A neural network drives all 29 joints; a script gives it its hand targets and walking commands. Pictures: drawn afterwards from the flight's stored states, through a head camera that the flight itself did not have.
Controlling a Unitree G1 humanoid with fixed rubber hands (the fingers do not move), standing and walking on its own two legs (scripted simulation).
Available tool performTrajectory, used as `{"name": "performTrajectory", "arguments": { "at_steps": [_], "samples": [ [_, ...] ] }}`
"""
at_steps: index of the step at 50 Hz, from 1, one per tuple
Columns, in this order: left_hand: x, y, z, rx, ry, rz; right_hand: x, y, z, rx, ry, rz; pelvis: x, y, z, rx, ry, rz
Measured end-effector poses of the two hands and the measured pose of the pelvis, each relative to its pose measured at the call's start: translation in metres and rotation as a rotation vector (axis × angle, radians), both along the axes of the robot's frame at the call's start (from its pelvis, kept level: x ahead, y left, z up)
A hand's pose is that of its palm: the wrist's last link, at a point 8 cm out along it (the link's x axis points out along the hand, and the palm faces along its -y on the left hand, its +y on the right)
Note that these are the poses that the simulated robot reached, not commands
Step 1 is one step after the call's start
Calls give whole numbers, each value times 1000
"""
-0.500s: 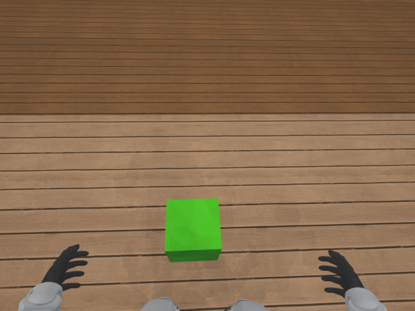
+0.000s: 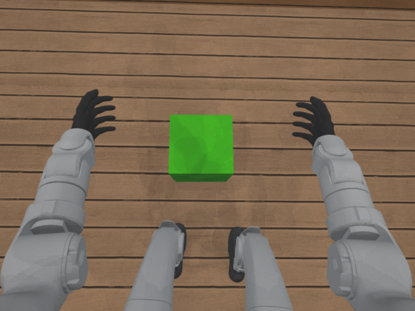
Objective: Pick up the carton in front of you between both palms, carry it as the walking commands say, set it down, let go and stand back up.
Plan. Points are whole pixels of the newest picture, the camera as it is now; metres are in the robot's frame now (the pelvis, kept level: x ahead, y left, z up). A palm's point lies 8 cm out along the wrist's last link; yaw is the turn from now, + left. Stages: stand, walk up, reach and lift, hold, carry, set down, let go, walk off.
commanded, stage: reach and lift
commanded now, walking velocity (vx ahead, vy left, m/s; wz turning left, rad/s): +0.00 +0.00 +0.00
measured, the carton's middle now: (201, 151) +0.50 +0.04 -0.55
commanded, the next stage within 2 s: none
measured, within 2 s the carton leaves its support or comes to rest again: leaves its support in 2.00 s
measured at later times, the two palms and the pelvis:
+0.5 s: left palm (123, 113) +0.50 +0.23 -0.19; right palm (280, 115) +0.52 -0.15 -0.20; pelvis +0.01 +0.00 -0.06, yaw -1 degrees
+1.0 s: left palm (145, 143) +0.48 +0.22 -0.42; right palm (258, 143) +0.51 -0.15 -0.42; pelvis -0.04 -0.01 -0.26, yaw +0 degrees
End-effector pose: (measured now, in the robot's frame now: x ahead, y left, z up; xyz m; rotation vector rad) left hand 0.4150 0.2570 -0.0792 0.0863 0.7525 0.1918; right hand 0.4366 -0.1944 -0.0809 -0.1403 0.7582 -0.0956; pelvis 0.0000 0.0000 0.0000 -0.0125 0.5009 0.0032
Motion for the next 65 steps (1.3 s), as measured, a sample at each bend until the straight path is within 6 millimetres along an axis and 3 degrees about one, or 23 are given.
{"name": "performTrajectory", "arguments": {
  "at_steps": [8, 12, 16, 21, 25, 34, 39, 47, 58, 65],
  "samples": [
    [55, -17, -17, -44, -72, 10, 58, 29, -15, 47, -62, 8, -19, 1, -22, -2, 112, -2],
    [76, -23, -29, -50, -103, 11, 80, 41, -27, 56, -95, 14, -17, 2, -27, -3, 175, -3],
    [85, -26, -45, -50, -114, 14, 90, 46, -44, 59, -105, 16, -9, 2, -29, -4, 237, -4],
    [86, -27, -76, -51, -105, 25, 91, 46, -77, 65, -96, 6, 6, 2, -40, -3, 319, -7],
    [83, -27, -113, -50, -84, 33, 87, 44, -116, 64, -79, -2, 13, 1, -64, -1, 383, -9],
    [67, -23, -222, -34, -60, 48, 73, 39, -227, 54, -68, 6, 4, -3, -147, 4, 424, -7],
    [64, -22, -269, -34, -76, 48, 69, 39, -274, 55, -82, 9, -12, -7, -195, 3, 370, -4],
    [68, -30, -320, -49, -62, 57, 73, 45, -321, 61, -61, -1, -36, -9, -249, 2, 254, -4],
    [69, -36, -394, -51, -8, 45, 72, 47, -392, 63, -12, -2, -45, -5, -291, -2, 169, -4],
    [81, -38, -406, -44, -30, 29, 78, 50, -406, 73, -47, -1, -40, 0, -304, -4, 123, -9]
  ]
}}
